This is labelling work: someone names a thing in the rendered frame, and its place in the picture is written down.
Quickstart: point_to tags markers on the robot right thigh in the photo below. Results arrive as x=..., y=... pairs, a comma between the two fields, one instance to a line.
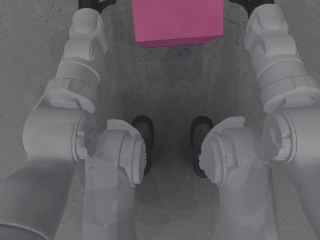
x=248, y=209

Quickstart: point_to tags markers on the robot right hand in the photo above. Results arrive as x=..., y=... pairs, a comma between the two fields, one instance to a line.
x=252, y=4

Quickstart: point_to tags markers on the robot left thigh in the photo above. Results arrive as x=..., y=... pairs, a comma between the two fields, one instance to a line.
x=108, y=206

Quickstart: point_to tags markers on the robot left upper arm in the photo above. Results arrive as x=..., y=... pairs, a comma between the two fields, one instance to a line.
x=34, y=197

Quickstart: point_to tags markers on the robot right upper arm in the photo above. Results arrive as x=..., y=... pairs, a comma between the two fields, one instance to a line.
x=292, y=136

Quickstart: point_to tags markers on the left robot forearm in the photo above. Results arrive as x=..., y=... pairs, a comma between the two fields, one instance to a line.
x=79, y=71

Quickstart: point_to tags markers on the robot left hand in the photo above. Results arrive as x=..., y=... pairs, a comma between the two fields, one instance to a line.
x=95, y=4

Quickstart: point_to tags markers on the carton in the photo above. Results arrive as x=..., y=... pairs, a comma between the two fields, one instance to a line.
x=169, y=23

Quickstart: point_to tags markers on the robot thigh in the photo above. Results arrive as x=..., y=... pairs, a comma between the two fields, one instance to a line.
x=108, y=206
x=248, y=209

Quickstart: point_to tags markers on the right robot forearm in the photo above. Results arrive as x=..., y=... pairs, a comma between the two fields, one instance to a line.
x=278, y=67

